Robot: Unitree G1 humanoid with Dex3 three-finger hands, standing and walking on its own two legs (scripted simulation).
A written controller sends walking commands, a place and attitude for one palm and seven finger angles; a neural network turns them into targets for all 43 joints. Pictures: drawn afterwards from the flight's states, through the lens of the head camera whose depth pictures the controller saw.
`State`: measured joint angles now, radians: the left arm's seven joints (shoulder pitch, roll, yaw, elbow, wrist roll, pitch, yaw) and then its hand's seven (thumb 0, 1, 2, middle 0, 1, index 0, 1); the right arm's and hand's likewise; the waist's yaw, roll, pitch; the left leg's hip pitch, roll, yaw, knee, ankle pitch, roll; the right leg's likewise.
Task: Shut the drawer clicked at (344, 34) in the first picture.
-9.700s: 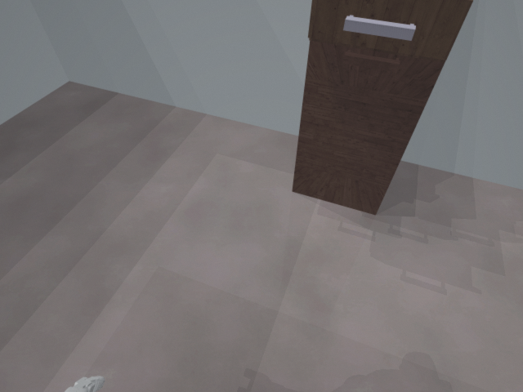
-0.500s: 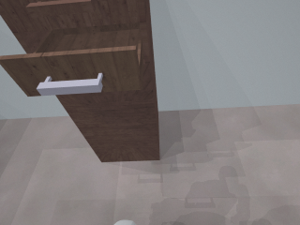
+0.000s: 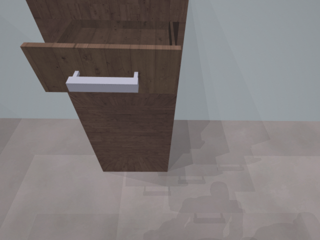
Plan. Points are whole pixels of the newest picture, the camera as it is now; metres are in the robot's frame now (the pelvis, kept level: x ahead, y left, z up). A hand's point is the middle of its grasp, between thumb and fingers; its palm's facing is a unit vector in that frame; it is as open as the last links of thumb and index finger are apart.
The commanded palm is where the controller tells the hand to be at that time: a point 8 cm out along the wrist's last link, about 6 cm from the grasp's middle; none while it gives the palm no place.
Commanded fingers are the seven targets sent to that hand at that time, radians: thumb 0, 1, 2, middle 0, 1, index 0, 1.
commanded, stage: come to a stop and stand still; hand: left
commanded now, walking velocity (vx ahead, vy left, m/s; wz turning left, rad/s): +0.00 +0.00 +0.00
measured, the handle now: (105, 79) +0.46 +0.19 +0.15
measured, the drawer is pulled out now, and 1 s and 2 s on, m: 0.15 0.15 0.15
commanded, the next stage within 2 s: look again from close up in 0.24 s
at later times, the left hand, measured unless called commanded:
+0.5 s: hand out of the picture +0.01 +0.19 -0.18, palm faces +0.00 -0.98 -0.22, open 7.4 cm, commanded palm none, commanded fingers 0.00 0.90 0.90 -0.20 -0.30 -0.20 -0.30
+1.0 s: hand out of the picture +0.03 +0.17 -0.16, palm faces +0.11 -0.97 -0.24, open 7.3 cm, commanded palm +0.10 +0.21 -0.06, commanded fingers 0.00 0.90 0.90 -0.28 -0.39 -0.28 -0.39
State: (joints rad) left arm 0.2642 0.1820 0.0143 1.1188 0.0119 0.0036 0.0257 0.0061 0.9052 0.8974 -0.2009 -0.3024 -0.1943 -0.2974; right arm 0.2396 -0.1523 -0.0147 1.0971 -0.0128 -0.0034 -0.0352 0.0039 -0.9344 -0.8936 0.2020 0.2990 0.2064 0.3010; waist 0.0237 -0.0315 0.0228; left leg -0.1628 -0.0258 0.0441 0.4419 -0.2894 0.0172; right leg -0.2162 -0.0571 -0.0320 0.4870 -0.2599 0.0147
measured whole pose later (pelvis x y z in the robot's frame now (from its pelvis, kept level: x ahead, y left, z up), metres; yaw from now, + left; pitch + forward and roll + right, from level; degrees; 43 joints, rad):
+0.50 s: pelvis +0.00 +0.02 +0.00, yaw +0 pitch +0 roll +0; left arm 0.25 0.15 -0.02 1.12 0.01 -0.02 0.05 0.01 0.91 0.90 -0.20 -0.30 -0.20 -0.30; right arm 0.32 -0.15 0.01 1.07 -0.02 -0.03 -0.03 0.00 -0.91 -0.89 0.20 0.30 0.20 0.30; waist -0.01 0.03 0.04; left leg -0.18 -0.02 0.05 0.52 -0.34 0.04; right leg -0.21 -0.05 -0.03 0.52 -0.30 0.03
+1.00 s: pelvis -0.01 -0.01 +0.00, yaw -1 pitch +0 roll +0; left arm 0.40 0.15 0.01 0.77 -0.05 0.07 0.07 0.03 0.94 0.90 -0.21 -0.31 -0.20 -0.30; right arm 0.32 -0.17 0.01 1.03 0.00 -0.07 -0.05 0.01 -0.92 -0.89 0.20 0.30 0.20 0.30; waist 0.01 0.02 0.04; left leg -0.17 0.01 0.05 0.48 -0.31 0.00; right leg -0.22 -0.02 -0.03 0.52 -0.29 0.00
